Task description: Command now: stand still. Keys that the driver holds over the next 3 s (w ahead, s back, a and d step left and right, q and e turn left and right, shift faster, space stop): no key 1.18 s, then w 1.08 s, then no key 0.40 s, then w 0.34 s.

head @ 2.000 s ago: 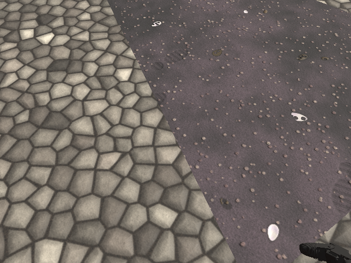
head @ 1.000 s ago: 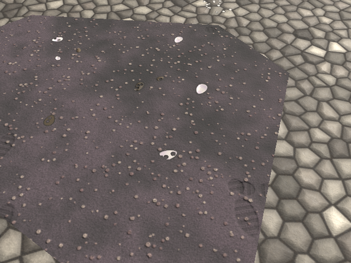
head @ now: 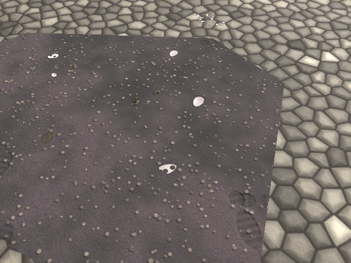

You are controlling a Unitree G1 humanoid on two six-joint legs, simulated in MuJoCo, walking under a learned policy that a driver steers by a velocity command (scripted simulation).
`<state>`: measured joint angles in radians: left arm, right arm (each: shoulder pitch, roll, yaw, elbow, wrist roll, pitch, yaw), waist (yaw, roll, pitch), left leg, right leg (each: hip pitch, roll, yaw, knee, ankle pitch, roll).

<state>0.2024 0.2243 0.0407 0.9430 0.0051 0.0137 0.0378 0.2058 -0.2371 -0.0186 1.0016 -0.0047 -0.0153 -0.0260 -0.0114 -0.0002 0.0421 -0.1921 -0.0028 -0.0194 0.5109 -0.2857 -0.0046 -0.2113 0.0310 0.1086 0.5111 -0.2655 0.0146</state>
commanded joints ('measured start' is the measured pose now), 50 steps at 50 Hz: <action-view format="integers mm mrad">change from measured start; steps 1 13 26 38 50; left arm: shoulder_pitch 6 28 56 82 106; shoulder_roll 105 95 80 68 58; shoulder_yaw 19 7 -7 -15 -19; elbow -14 77 134 158 167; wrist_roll -1 -4 -5 -6 -7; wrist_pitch -10 -10 -10 -10 -11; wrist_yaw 5 9 11 14 15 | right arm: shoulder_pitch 15 56 98 132 159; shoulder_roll -108 -91 -72 -56 -45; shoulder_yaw -18 -9 -2 0 1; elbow -22 20 43 53 57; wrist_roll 1 2 3 4 6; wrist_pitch -9 -8 -7 -6 -5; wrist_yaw -4 -7 -7 -7 -9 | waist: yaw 2 4 6 7 7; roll -2 3 4 4 4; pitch -14 -2 8 15 21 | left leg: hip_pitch -34 -30 -29 -29 -28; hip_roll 29 23 20 18 17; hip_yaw -29 -26 -26 -26 -25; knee -106 -118 -124 -127 -127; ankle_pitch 81 88 98 106 110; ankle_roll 15 22 28 32 34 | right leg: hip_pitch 13 8 0 -7 -13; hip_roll -29 -25 -24 -24 -25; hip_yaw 17 1 -10 -16 -21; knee -81 -92 -96 -98 -97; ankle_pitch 159 151 147 144 143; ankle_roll -22 -15 -10 -6 -4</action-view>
